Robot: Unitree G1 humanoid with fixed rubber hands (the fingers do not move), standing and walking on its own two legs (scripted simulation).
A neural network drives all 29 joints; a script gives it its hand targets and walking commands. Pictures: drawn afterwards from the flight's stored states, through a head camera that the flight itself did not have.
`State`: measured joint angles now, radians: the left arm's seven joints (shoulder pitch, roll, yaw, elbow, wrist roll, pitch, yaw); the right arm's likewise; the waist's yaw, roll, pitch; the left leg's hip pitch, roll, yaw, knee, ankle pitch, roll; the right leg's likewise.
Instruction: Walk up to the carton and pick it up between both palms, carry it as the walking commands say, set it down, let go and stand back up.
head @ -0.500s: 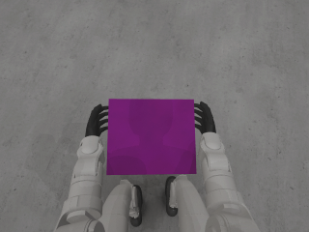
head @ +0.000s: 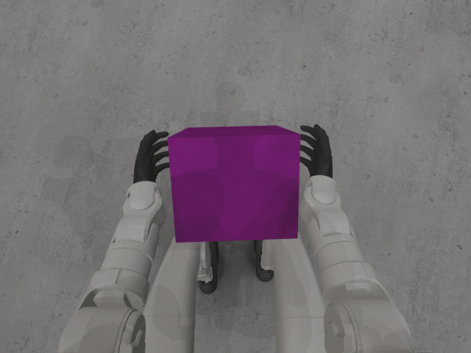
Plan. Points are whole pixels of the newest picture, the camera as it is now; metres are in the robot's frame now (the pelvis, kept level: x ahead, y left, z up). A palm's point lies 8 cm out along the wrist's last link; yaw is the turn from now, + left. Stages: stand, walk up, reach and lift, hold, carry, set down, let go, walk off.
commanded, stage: set down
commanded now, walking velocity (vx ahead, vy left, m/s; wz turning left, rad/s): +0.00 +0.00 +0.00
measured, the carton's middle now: (234, 174) +0.38 +0.00 -0.23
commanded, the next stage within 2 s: none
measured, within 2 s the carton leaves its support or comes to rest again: neither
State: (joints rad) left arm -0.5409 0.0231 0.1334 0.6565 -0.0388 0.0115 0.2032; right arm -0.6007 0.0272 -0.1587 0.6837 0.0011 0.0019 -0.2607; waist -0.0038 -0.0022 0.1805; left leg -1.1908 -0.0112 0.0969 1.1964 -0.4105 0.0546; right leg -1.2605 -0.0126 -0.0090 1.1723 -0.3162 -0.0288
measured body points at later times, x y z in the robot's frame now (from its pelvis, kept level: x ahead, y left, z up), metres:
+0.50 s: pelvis -0.02 +0.00 -0.06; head +0.29 -0.01 +0.25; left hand +0.40 +0.15 -0.22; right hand +0.41 -0.15 -0.23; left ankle +0.08 +0.09 -0.62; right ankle +0.12 -0.10 -0.62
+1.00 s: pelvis -0.06 -0.01 -0.16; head +0.27 -0.01 +0.14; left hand +0.45 +0.16 -0.30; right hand +0.45 -0.14 -0.30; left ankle +0.08 +0.09 -0.62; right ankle +0.12 -0.10 -0.62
